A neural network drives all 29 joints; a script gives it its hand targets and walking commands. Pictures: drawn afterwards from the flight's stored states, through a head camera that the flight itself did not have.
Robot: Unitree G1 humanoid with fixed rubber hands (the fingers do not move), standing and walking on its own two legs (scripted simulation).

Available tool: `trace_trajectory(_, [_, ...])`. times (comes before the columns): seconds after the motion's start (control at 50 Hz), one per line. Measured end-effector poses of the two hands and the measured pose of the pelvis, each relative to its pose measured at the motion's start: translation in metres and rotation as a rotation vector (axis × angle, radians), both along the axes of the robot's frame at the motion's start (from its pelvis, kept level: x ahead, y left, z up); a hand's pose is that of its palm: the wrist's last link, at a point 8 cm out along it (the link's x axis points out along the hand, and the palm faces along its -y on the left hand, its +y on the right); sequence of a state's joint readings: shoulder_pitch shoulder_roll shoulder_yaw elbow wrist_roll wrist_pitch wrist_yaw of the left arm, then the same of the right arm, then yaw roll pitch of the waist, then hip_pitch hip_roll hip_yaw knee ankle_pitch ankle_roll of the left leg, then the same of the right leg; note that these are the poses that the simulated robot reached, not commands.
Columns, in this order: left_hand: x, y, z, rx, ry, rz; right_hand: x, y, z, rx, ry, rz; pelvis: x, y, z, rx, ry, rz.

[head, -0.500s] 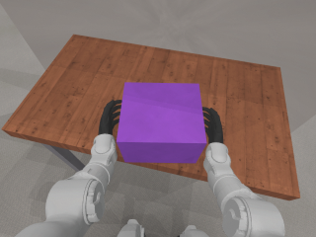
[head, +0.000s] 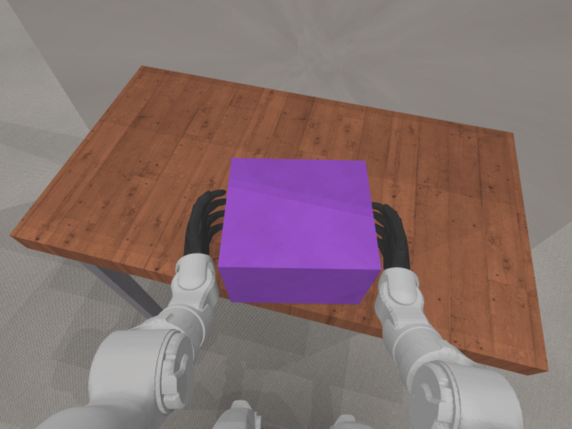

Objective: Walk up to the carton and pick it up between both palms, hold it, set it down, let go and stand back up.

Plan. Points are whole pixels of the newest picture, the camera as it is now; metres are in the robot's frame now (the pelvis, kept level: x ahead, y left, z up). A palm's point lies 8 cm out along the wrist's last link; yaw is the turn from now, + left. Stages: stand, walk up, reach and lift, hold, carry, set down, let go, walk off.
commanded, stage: reach and lift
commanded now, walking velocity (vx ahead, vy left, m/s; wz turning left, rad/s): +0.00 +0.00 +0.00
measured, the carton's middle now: (296, 232) +0.40 +0.01 -0.02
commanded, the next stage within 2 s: none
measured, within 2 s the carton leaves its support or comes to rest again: leaves its support in 1.02 s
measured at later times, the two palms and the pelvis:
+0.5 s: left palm (199, 242) +0.38 +0.16 -0.01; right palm (392, 255) +0.37 -0.14 -0.02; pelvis +0.00 +0.00 +0.00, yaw +0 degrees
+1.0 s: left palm (198, 242) +0.38 +0.16 -0.01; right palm (393, 252) +0.37 -0.14 -0.01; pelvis +0.01 +0.00 +0.00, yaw +1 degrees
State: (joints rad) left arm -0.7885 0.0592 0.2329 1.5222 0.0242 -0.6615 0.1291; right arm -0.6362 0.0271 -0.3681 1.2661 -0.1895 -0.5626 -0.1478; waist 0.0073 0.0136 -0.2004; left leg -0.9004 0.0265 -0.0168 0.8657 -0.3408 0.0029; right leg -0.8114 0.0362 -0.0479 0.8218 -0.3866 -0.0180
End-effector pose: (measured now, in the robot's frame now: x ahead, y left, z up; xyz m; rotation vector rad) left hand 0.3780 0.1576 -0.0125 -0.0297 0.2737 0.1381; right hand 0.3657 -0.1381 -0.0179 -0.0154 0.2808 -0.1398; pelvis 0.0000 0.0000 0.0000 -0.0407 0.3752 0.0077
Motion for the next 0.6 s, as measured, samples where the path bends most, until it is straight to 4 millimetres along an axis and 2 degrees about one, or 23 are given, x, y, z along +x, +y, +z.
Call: trace_trajectory(0.6, [0.0041, 0.0017, 0.0004, 0.008, 0.000, 0.002, 0.0052, 0.0016, -0.0002, 0.007, 0.001, 0.001, 0.0049, 0.0046, -0.0024, -0.011, 0.010, 0.007])
